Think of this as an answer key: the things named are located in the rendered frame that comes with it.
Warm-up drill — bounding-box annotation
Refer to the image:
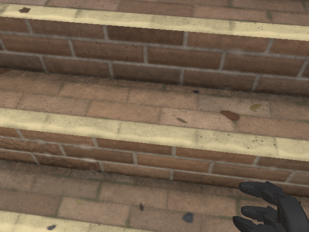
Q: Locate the right robot hand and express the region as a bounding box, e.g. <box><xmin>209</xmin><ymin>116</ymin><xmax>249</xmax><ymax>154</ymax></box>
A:
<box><xmin>233</xmin><ymin>181</ymin><xmax>309</xmax><ymax>232</ymax></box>

